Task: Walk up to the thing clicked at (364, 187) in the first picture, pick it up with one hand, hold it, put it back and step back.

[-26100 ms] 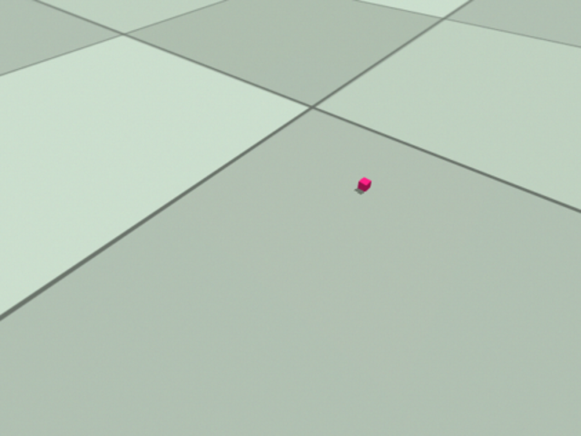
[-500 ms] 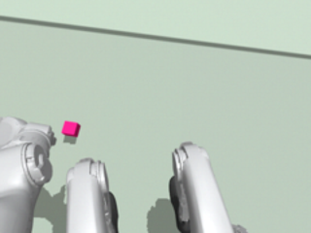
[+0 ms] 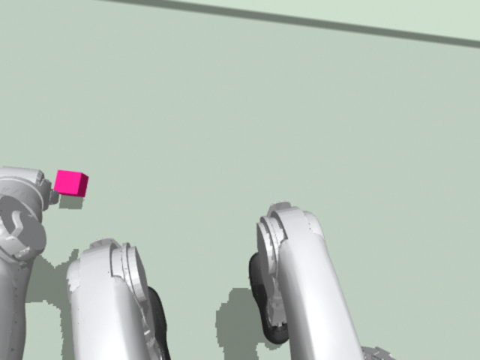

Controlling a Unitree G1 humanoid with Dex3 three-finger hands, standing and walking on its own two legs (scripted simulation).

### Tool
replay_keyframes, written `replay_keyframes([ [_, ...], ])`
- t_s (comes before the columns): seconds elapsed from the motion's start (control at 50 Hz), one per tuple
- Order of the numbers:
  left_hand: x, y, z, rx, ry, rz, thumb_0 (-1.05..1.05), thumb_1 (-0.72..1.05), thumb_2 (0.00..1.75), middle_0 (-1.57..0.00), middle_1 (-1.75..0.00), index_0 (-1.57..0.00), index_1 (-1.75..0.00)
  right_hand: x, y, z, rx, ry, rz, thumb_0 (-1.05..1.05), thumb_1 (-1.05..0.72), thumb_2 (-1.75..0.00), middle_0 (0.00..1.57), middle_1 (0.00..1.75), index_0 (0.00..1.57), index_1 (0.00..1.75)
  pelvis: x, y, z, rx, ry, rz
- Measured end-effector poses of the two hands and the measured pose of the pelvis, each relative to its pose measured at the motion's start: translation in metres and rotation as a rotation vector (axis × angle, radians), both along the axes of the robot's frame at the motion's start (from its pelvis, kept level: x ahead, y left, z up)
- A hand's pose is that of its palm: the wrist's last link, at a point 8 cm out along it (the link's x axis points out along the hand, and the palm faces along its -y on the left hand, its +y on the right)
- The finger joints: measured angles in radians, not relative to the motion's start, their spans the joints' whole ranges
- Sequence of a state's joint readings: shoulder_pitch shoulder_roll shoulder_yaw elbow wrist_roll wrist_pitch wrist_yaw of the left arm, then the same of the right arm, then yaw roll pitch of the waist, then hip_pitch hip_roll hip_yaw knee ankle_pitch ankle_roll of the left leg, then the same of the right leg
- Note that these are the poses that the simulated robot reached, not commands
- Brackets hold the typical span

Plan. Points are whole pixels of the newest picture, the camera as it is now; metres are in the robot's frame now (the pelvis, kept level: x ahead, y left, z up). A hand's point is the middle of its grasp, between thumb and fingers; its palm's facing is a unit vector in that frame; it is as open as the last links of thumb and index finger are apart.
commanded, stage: rise first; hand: left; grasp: from above
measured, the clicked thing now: (71, 184) +0.46 +0.28 -0.33
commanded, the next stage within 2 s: none
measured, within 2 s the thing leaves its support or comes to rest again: neither
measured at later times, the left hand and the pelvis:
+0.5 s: hand (23, 189) +0.43 +0.30 -0.18, palm faces +0.00 -0.47 -0.88, open 13.8 cm; pelvis +0.00 +0.00 -0.01, yaw -2 degrees
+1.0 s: hand (31, 190) +0.43 +0.30 -0.20, palm faces -0.02 -0.46 -0.89, open 13.8 cm; pelvis -0.01 +0.00 -0.01, yaw -3 degrees
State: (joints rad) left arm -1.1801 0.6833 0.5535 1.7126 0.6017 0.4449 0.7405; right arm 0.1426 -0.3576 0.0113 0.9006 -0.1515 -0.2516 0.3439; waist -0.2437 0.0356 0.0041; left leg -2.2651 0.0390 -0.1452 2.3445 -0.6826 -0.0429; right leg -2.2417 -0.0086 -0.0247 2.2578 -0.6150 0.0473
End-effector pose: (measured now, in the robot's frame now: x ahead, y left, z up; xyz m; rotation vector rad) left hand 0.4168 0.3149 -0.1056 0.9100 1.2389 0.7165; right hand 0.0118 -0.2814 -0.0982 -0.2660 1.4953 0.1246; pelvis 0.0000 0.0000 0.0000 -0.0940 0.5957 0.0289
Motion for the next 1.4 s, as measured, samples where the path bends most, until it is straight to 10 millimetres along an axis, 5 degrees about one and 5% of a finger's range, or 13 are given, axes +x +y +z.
replay_keyframes([
  [0.28,0.001,0.001,-0.014,0.014,0.008,0.013,0.00,-0.50,1.00,-0.11,-1.02,-0.10,-1.04,-0.017,0.011,-0.003,0.035,0.050,0.004,0.00,-0.92,-0.90,0.20,0.30,0.20,0.30,-0.003,0.002,-0.008,-0.019,-0.029,-0.005],
  [1.4,0.011,-0.006,-0.043,0.013,-0.004,0.057,0.00,-0.46,0.94,-0.15,-0.99,-0.14,-1.01,-0.026,0.014,0.013,0.071,0.087,0.059,0.00,-0.93,-0.91,0.20,0.30,0.19,0.30,-0.006,0.005,-0.015,-0.064,-0.090,-0.016],
])
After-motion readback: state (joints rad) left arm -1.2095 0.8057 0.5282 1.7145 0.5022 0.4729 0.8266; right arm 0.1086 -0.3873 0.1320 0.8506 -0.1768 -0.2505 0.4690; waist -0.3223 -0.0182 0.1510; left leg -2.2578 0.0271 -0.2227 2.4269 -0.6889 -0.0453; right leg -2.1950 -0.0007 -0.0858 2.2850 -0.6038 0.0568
